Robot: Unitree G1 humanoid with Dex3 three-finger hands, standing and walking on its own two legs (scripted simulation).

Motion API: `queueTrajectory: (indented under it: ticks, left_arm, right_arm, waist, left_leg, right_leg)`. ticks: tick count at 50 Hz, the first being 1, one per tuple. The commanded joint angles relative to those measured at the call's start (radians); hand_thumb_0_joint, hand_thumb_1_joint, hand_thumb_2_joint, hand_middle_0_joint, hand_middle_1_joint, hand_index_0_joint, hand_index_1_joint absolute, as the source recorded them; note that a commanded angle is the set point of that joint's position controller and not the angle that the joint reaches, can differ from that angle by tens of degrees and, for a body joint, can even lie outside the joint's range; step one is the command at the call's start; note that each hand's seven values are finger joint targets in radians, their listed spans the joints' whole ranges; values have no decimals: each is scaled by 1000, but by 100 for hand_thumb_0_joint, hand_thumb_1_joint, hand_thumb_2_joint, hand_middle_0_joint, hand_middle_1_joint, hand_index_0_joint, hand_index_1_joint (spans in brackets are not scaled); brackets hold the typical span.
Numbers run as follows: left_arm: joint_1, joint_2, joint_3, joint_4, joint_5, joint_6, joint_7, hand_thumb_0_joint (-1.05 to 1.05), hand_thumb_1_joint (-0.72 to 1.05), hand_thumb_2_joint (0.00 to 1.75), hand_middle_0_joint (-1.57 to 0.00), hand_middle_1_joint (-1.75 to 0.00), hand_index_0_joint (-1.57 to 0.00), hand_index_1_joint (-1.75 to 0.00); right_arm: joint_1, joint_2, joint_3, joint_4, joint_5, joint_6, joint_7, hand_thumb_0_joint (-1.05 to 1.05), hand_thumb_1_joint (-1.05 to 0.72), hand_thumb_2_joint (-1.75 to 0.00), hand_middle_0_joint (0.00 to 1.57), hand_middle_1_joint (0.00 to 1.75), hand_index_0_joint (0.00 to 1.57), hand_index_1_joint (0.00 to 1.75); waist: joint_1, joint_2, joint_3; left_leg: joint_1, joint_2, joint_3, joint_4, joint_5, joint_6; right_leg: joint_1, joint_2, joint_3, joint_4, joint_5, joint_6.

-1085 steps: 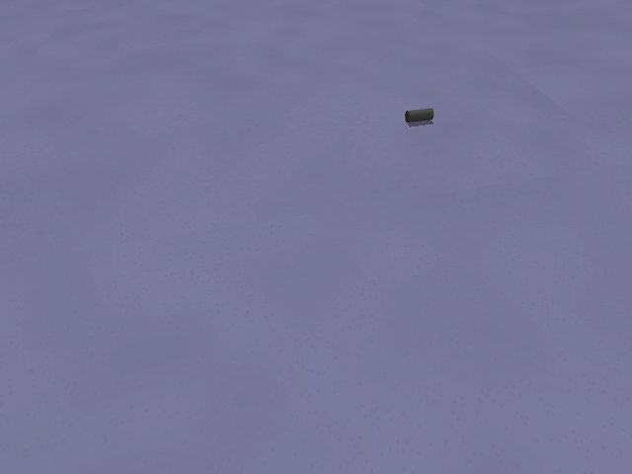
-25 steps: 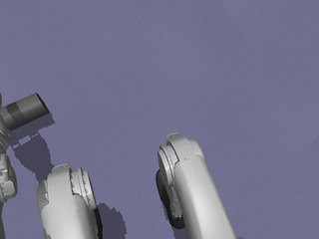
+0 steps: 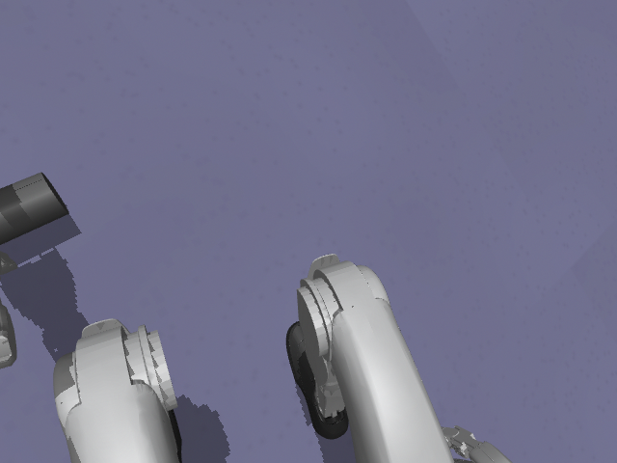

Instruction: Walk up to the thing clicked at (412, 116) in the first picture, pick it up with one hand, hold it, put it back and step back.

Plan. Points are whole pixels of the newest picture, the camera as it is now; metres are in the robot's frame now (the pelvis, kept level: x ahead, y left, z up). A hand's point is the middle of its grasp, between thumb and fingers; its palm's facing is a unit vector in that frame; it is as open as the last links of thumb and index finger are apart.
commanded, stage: rest palm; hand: left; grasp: from above
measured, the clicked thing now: out of the picture +0.49 +0.30 -0.29
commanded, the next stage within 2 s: close in 0.90 s
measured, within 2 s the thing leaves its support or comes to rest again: neither
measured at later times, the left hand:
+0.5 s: hand out of the picture +0.47 +0.31 -0.24, palm faces -0.41 -0.23 -0.88, open 14.3 cm
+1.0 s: hand out of the picture +0.49 +0.29 -0.26, palm faces -0.38 -0.19 -0.90, open 14.0 cm
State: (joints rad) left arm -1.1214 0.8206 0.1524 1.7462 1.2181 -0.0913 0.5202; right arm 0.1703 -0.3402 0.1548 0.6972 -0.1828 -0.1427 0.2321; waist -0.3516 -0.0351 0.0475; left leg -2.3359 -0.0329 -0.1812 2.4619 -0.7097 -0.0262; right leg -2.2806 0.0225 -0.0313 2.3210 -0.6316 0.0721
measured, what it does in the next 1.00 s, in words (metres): stands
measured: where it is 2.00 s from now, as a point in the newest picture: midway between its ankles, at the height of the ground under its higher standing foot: (248, 436)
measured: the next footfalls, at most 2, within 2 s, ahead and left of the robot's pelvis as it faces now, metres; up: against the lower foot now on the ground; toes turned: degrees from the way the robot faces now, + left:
none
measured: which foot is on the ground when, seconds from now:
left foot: down 0.00-1.00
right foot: down 0.00-1.00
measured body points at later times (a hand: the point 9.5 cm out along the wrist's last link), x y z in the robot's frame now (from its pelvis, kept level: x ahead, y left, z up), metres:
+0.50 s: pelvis +0.01 +0.01 -0.01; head +0.29 +0.10 +0.33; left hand +0.49 +0.31 -0.19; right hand +0.01 -0.24 -0.07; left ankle +0.07 +0.13 -0.29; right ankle +0.12 -0.14 -0.28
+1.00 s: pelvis +0.00 +0.02 -0.01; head +0.29 +0.11 +0.32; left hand +0.50 +0.30 -0.20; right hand -0.01 -0.24 -0.05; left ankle +0.07 +0.13 -0.29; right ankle +0.12 -0.14 -0.28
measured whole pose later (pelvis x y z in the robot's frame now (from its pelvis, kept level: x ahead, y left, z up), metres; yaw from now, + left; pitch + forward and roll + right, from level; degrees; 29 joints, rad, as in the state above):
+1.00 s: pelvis +0.00 +0.02 -0.01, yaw -6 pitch +29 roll -16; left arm -1.18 1.02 0.20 1.88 1.24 -0.07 0.69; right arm 0.17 -0.38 0.27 0.67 -0.25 -0.28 0.34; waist -0.44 -0.10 0.17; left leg -2.35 -0.02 -0.25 2.56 -0.74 0.01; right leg -2.25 0.04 -0.10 2.33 -0.62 0.08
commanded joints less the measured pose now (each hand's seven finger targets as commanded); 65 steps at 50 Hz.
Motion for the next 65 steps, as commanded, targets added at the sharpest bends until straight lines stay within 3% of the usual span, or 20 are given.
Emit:
queueTrajectory:
  ticks: [1,9,11,14,17,21,24,27,31,35,38,41,44,46,50,52,54,56,62,65]
  left_arm:
    - [-365,260,3,-126,20,-26,115,0,-56,99,-6,-100,-5,-101]
    - [-365,324,38,-154,11,-5,167,0,-56,102,-8,-97,-5,-99]
    - [-292,322,46,-118,-1,8,168,0,-58,104,-8,-96,-5,-99]
    - [-217,322,63,-83,-1,35,151,0,-56,99,-7,-97,-5,-98]
    - [-174,319,72,-64,-28,58,145,0,-55,97,-6,-98,-6,-99]
    - [-239,312,66,-64,-48,46,117,0,-54,96,-6,-99,-6,-100]
    - [-265,348,89,-70,-45,16,107,0,-55,98,-7,-99,-6,-100]
    - [-316,315,39,-66,-24,-22,95,0,-55,97,-7,-101,-6,-101]
    - [-316,331,3,-49,4,-54,103,0,-51,95,-8,-102,-8,-102]
    - [-313,360,-6,-33,41,-57,141,0,-50,95,-9,-101,-9,-101]
    - [-318,387,22,-42,50,-43,180,0,-52,98,-9,-100,-8,-101]
    - [-310,362,15,9,51,-15,202,0,-50,96,-10,-98,-9,-99]
    - [-298,380,32,25,37,15,215,0,-51,95,-9,-98,-8,-99]
    - [-302,370,21,45,23,30,211,0,-49,92,-10,-98,-10,-98]
    - [-271,427,59,34,2,40,196,0,-49,93,-13,-95,-11,-97]
    - [-291,410,37,15,-6,36,178,0,-39,86,-18,-94,-18,-94]
    - [-274,427,52,-21,-12,31,175,0,-36,84,-20,-92,-21,-92]
    - [-293,416,36,-23,-19,18,165,0,-33,80,-22,-91,-23,-90]
    - [-268,430,31,-29,-23,-14,158,0,-27,76,-29,-84,-29,-83]
    - [-239,394,11,-9,-18,-18,154,0,-23,74,-32,-82,-32,-81]
  right_arm:
    - [224,-279,-68,21,-14,-25,-8,0,-88,-90,20,30,20,30]
    - [237,-306,-52,53,-48,-78,27,0,-88,-90,20,30,20,30]
    - [231,-314,-51,52,-43,-79,37,0,-89,-90,20,30,20,30]
    - [244,-321,-54,49,-50,-83,56,0,-88,-90,20,30,20,30]
    - [244,-319,-55,51,-41,-73,68,0,-88,-90,20,30,20,30]
    - [260,-325,-46,43,-40,-83,81,0,-89,-90,20,30,20,30]
    - [269,-338,-38,42,-40,-81,78,0,-89,-90,20,30,20,30]
    - [248,-337,-29,42,-48,-92,77,0,-89,-90,20,30,20,30]
    - [214,-338,-6,43,-55,-104,73,0,-89,-90,20,30,20,30]
    - [212,-347,4,44,-60,-108,69,0,-89,-90,20,30,20,30]
    - [214,-364,-2,38,-58,-115,74,0,-89,-90,20,30,20,30]
    - [207,-369,5,26,-63,-126,92,0,-89,-90,20,30,20,30]
    - [195,-381,-2,20,-58,-130,96,0,-89,-90,20,30,20,30]
    - [189,-371,17,12,-65,-140,104,0,-89,-90,20,30,20,30]
    - [197,-380,18,-2,-57,-138,101,0,-89,-90,20,30,20,30]
    - [187,-375,20,-3,-55,-145,100,0,-89,-90,20,30,20,30]
    - [194,-373,17,-6,-53,-143,97,0,-89,-90,20,30,20,30]
    - [196,-370,27,2,-56,-146,100,0,-89,-90,20,30,20,30]
    - [203,-374,33,12,-57,-140,96,0,-89,-90,20,30,20,30]
    - [215,-369,33,10,-61,-140,97,0,-89,-90,20,30,20,30]
  waist:
    - [-62,384,-660]
    - [-77,494,-670]
    - [-54,504,-673]
    - [-57,494,-653]
    - [-36,474,-663]
    - [-90,403,-573]
    - [-101,392,-561]
    - [-128,415,-543]
    - [-125,451,-517]
    - [-126,452,-507]
    - [-115,488,-531]
    - [-138,476,-487]
    - [-126,493,-495]
    - [-144,457,-459]
    - [-128,457,-483]
    - [-139,463,-472]
    - [-121,484,-525]
    - [-138,488,-515]
    - [-138,476,-505]
    - [-142,463,-487]
  left_leg:
    - [504,15,109,-246,166,48]
    - [576,28,103,-201,237,31]
    - [563,26,97,-217,261,28]
    - [582,32,83,-214,343,21]
    - [559,32,72,-222,360,24]
    - [474,35,62,-196,303,41]
    - [458,34,51,-208,272,41]
    - [490,37,45,-197,218,37]
    - [517,40,38,-209,155,28]
    - [516,41,43,-209,154,29]
    - [560,50,26,-222,221,20]
    - [539,54,16,-218,242,15]
    - [552,57,10,-225,250,11]
    - [495,52,26,-204,232,21]
    - [494,52,20,-220,219,24]
    - [506,53,16,-217,202,22]
    - [534,53,12,-220,227,19]
    - [538,56,8,-210,235,19]
    - [518,55,15,-205,237,21]
    - [505,52,24,-204,240,23]
  right_leg:
    - [349,18,-165,-184,176,-96]
    - [360,20,-188,-148,247,-94]
    - [375,21,-191,-146,257,-98]
    - [375,25,-204,-127,311,-94]
    - [393,31,-201,-126,324,-99]
    - [385,31,-197,-135,294,-91]
    - [395,28,-203,-143,263,-91]
    - [356,30,-210,-142,219,-89]
    - [323,31,-226,-143,167,-88]
    - [349,38,-229,-151,181,-86]
    - [344,40,-236,-137,231,-89]
    - [329,35,-238,-125,251,-84]
    - [330,39,-236,-128,257,-86]
    - [361,40,-228,-136,258,-81]
    - [380,37,-226,-143,239,-82]
    - [369,35,-227,-137,229,-82]
    - [390,36,-228,-137,244,-84]
    - [391,35,-233,-131,254,-82]
    - [420,42,-233,-145,259,-83]
    - [427,44,-235,-155,265,-84]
